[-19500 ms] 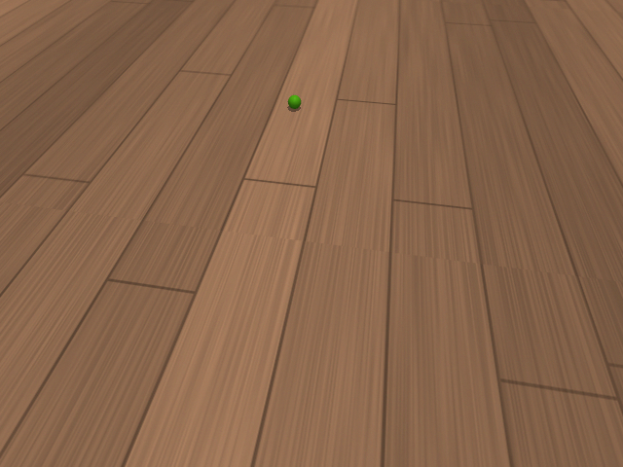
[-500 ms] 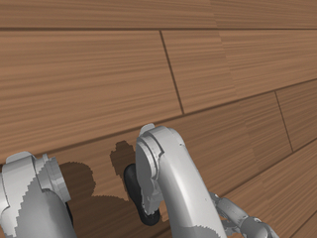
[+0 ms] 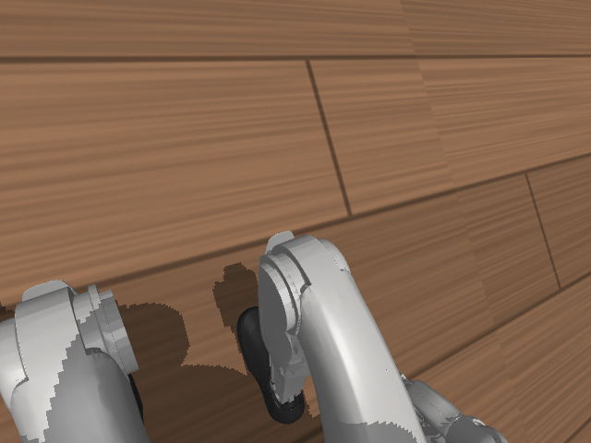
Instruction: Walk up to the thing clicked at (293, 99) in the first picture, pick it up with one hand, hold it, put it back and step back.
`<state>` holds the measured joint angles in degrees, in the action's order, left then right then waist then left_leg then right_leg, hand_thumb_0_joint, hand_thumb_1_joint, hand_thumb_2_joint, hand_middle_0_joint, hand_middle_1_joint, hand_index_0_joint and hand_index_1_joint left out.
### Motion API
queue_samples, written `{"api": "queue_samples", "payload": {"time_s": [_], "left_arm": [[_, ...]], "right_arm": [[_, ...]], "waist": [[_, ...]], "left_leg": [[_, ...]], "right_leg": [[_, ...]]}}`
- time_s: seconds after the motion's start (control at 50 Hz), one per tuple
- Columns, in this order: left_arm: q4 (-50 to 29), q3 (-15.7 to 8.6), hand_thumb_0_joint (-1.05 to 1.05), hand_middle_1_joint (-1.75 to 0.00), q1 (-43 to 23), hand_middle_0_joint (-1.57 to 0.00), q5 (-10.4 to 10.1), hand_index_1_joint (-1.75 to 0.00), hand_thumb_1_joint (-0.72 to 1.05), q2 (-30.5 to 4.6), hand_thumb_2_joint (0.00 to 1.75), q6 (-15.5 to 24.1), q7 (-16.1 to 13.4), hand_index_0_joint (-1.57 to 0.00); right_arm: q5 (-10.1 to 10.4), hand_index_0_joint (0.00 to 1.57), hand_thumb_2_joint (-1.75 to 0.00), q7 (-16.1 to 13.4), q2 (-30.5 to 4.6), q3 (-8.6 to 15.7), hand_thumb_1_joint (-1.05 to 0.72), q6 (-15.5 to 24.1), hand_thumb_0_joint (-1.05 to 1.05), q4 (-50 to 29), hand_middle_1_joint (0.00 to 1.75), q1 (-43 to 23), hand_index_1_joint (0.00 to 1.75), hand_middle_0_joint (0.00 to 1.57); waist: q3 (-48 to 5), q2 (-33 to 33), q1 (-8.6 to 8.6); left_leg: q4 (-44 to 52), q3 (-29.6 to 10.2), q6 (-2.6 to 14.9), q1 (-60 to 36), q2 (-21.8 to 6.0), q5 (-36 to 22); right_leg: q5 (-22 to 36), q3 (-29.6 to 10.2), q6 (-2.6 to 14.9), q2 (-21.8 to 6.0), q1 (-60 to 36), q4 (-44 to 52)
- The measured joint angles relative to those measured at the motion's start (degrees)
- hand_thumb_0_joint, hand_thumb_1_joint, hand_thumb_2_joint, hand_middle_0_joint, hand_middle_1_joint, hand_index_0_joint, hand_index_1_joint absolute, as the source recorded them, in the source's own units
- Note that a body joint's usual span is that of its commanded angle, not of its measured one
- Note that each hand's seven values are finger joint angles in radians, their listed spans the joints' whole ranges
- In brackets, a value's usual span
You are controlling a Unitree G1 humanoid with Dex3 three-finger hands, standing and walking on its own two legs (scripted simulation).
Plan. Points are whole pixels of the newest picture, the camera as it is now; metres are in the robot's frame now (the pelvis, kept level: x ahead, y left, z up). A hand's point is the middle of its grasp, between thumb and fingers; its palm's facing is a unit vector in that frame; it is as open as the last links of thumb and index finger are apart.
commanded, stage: settle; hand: left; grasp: from above
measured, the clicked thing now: out of the picture +0.39 +0.36 -0.26
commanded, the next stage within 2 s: lift in 0.62 s
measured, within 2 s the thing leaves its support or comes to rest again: leaves its support in 0.04 s
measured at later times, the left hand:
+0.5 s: hand out of the picture +0.38 +0.36 -0.15, palm faces -0.46 -0.15 -0.88, open 7.8 cm
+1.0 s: hand out of the picture +0.36 +0.36 -0.08, palm faces -0.46 -0.16 -0.88, open 7.7 cm
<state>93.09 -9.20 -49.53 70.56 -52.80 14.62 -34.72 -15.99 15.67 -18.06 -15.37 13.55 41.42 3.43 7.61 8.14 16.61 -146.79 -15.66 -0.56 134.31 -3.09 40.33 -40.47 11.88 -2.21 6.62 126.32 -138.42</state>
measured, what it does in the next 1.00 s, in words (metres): rises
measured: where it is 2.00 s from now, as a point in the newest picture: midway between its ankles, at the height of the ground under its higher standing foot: (208, 414)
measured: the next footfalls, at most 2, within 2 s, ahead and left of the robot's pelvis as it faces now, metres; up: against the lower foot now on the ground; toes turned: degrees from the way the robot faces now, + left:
none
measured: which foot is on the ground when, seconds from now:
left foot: down 0.00-1.00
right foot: down 0.00-1.00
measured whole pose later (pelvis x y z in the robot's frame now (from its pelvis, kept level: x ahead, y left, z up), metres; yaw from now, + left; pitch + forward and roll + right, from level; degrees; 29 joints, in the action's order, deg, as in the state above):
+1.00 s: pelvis -0.01 -0.01 +0.06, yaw +7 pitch +33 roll -8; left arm 65.9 -3.2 -42.6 64.1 -38.5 7.4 -12.3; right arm -4.8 8.2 -15.3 -1.9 1.4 41.6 9.6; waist -6.0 -0.6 8.5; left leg -131.3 -7.1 0.2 128.7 -2.2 36.4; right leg -39.8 5.4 -1.1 3.6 122.4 -128.4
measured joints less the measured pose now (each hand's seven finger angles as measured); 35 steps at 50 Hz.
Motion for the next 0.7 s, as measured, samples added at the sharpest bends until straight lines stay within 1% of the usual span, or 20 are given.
{"api": "queue_samples", "payload": {"time_s": [0.06, 0.1, 0.16, 0.24, 0.28, 0.32, 0.38, 0.44, 0.5, 0.56, 0.62, 0.7], "left_arm": [[-3.69, -0.77, -0.03, -0.69, 1.93, -0.58, 0.26, -0.65, 0.11, 1.60, 0.44, -0.01, 0.24, -0.95], [-6.12, -0.85, -0.02, -0.69, 2.94, -0.58, 0.29, -0.65, 0.10, 2.85, 0.45, -0.22, 0.25, -0.95], [-9.02, -0.63, -0.02, -0.69, 3.85, -0.59, 0.60, -0.65, 0.10, 4.67, 0.46, -1.04, 0.83, -0.96], [-10.96, 0.73, -0.02, -0.68, 3.86, -0.59, -0.33, -0.64, 0.10, 6.77, 0.45, -3.45, 1.88, -0.96], [-11.34, 1.71, -0.02, -0.68, 3.48, -0.60, -1.25, -0.64, 0.10, 7.67, 0.45, -4.68, 2.98, -0.97], [-11.28, 3.18, -0.02, -0.67, 2.76, -0.60, -2.27, -0.64, 0.10, 8.47, 0.45, -5.89, 4.62, -0.97], [-11.65, 5.02, -0.03, -0.67, 1.91, -0.60, -3.66, -0.64, 0.10, 9.55, 0.44, -6.98, 7.75, -0.97], [-12.84, 5.92, -0.03, -0.67, 1.69, -0.60, -4.68, -0.64, 0.10, 10.31, 0.44, -7.07, 10.91, -0.97], [-14.93, 5.88, -0.03, -0.67, 2.03, -0.60, -5.27, -0.64, 0.10, 10.84, 0.45, -6.38, 13.70, -0.97], [-17.57, 5.14, -0.02, -0.67, 2.81, -0.60, -5.15, -0.64, 0.10, 11.24, 0.45, -5.14, 15.38, -0.97], [-20.26, 4.14, -0.02, -0.67, 3.80, -0.60, -4.33, -0.64, 0.09, 11.58, 0.46, -3.90, 16.19, -0.97], [-21.79, 3.49, -0.02, -0.67, 4.11, -0.60, -3.11, -0.65, 0.09, 11.77, 0.47, -3.08, 16.18, -0.97]], "right_arm": [[0.55, 0.20, -0.90, 0.16, 0.00, 0.91, -0.91, -0.21, 0.01, 0.11, 0.30, 0.51, 0.30, 0.20], [1.12, 0.20, -0.90, 0.30, 0.07, 1.80, -0.91, -0.31, 0.01, 0.35, 0.30, 0.83, 0.30, 0.20], [2.13, 0.21, -0.90, 0.49, 0.24, 3.41, -0.91, -0.92, 0.01, 0.73, 0.30, 1.15, 0.30, 0.20], [3.64, 0.20, -0.90, 0.52, 0.45, 5.65, -0.91, -1.83, 0.01, 1.07, 0.30, 1.02, 0.30, 0.20], [4.51, 0.20, -0.90, 0.33, 0.54, 6.64, -0.91, -2.32, 0.01, 1.17, 0.30, 0.92, 0.30, 0.20], [5.24, 0.20, -0.90, 0.05, 0.67, 7.55, -0.91, -2.78, 0.01, 1.28, 0.30, 0.88, 0.30, 0.20], [6.31, 0.20, -0.90, -0.47, 0.77, 8.45, -0.91, -3.57, 0.01, 1.16, 0.30, 1.03, 0.30, 0.20], [7.08, 0.20, -0.90, -1.05, 0.83, 8.89, -0.92, -4.55, 0.01, 0.86, 0.30, 1.32, 0.30, 0.20], [7.65, 0.20, -0.90, -1.81, 0.91, 9.18, -0.92, -5.67, 0.01, 0.61, 0.30, 1.78, 0.30, 0.20], [8.03, 0.20, -0.90, -2.72, 0.87, 9.37, -0.92, -6.86, 0.01, 0.40, 0.30, 2.42, 0.30, 0.20], [8.34, 0.20, -0.90, -3.63, 0.84, 9.73, -0.92, -8.13, 0.01, 0.36, 0.30, 3.09, 0.30, 0.20], [8.56, 0.20, -0.90, -4.68, 0.98, 10.31, -0.92, -9.72, 0.01, 0.51, 0.30, 3.76, 0.30, 0.20]], "waist": [[-1.10, -0.51, -0.67], [-2.23, -0.99, -1.21], [-4.32, -1.94, -2.06], [-6.77, -3.59, -3.17], [-7.91, -4.55, -3.74], [-8.80, -5.37, -4.29], [-9.41, -6.35, -5.13], [-9.27, -6.84, -5.73], [-8.82, -6.98, -6.12], [-8.52, -7.02, -6.36], [-8.58, -7.08, -6.47], [-9.28, -7.08, -6.52]], "left_leg": [[0.12, 0.18, 0.01, 0.10, 0.12, 0.08], [0.36, 0.40, -0.03, 0.36, 0.24, 0.00], [0.85, 0.95, -0.02, 0.79, 0.38, -0.19], [1.85, 2.03, 0.29, 1.08, 0.40, -0.62], [2.66, 2.72, 0.50, 1.25, 0.34, -0.95], [3.64, 3.50, 0.65, 1.22, 0.29, -1.30], [5.19, 4.50, 0.72, 0.78, 0.25, -1.78], [6.46, 5.25, 0.65, -0.06, 0.23, -2.10], [7.39, 5.70, 0.48, -0.88, 0.30, -2.39], [8.02, 5.88, 0.27, -1.29, 0.46, -2.71], [8.42, 6.04, 0.12, -1.44, 0.66, -2.98], [8.93, 6.34, 0.08, -1.59, 0.78, -3.28]], "right_leg": [[-0.27, -0.11, 0.06, -0.15, 0.01, 0.02], [-0.39, -0.25, 0.20, -0.32, 0.20, 0.07], [-0.54, -0.63, 0.38, -0.61, 0.66, 0.15], [-0.56, -1.44, 0.29, -0.90, 1.05, 0.54], [-0.44, -1.97, 0.30, -1.03, 1.31, 1.00], [-0.31, -2.57, 0.35, -1.20, 1.46, 1.54], [-0.11, -3.36, 0.46, -1.45, 1.37, 2.41], [0.03, -3.96, 0.57, -1.65, 0.93, 3.07], [0.15, -4.30, 0.81, -1.85, 0.41, 3.51], [0.28, -4.42, 1.07, -2.06, 0.11, 3.84], [0.34, -4.52, 1.23, -2.28, -0.03, 4.00], [0.46, -4.76, 1.32, -2.45, -0.10, 4.24]]}}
